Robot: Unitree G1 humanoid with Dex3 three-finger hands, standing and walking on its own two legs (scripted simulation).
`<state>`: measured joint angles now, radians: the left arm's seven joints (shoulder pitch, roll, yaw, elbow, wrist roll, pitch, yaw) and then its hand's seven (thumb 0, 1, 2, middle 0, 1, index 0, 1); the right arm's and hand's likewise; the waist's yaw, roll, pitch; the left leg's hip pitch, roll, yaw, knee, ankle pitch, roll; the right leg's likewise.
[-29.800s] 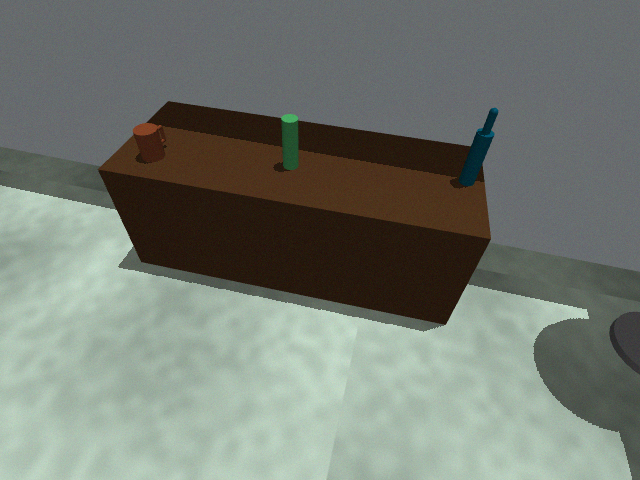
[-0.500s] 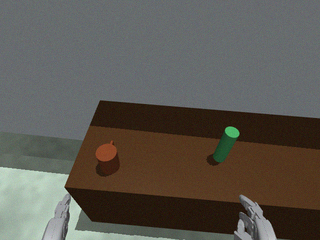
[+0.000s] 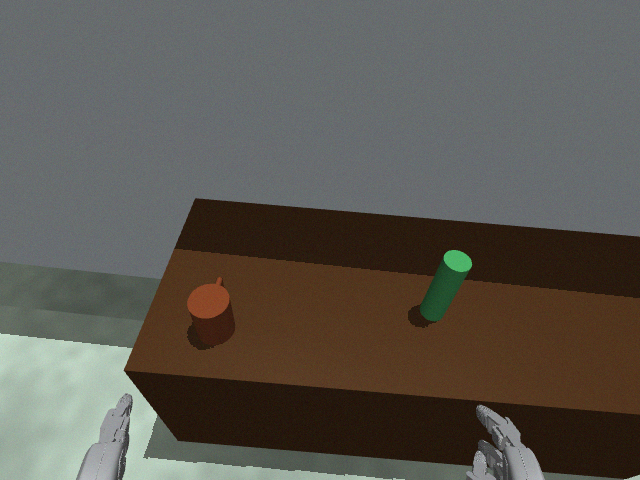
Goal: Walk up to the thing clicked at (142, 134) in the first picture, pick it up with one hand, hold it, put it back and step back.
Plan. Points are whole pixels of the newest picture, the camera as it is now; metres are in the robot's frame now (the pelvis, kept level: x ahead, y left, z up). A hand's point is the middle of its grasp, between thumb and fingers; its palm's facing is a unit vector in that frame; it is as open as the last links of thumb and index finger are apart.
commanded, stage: home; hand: left
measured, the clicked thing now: (214, 307) +0.49 +0.19 -0.19
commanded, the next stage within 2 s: stand in 0.42 s
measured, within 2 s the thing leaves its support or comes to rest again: neither
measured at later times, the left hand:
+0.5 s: hand out of the picture +0.17 +0.18 -0.05, palm faces +0.12 -0.95 -0.28, open 17.4 cm
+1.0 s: hand out of the picture +0.06 +0.25 -0.11, palm faces +0.00 -0.93 -0.37, open 8.9 cm
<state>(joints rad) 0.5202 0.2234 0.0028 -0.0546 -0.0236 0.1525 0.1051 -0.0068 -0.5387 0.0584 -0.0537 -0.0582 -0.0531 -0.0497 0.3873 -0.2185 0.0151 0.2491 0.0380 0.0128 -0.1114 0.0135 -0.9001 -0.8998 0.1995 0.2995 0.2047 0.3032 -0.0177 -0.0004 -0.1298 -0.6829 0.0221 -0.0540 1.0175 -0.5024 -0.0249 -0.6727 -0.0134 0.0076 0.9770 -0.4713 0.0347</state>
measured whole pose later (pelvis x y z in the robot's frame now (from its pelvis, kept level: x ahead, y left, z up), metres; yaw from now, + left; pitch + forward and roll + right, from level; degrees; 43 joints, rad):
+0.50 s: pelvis +0.00 +0.00 +0.00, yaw +0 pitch +8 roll -2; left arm 0.50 0.20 -0.01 -0.04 -0.01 0.23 0.14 -0.01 -0.53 0.06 -0.06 -0.06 -0.06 -0.05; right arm 0.30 -0.21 0.02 0.46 0.01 -0.11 -0.15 0.01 -0.90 -0.90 0.20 0.30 0.20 0.30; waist -0.02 0.03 -0.12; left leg -0.65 0.03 -0.07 1.00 -0.50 -0.03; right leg -0.63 0.00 -0.01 0.95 -0.46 0.03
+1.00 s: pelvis +0.00 +0.00 +0.04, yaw +1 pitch -1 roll +0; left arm 0.26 0.35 0.02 0.86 0.04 0.01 0.02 0.01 0.62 0.84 -0.20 -0.30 -0.20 -0.29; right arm 0.22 -0.33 -0.05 0.92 -0.04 0.00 -0.01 0.01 -0.91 -0.90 0.20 0.30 0.20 0.30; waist 0.01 0.00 0.05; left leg -0.35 0.00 -0.05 0.76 -0.39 -0.02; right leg -0.34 -0.04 0.00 0.74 -0.37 0.03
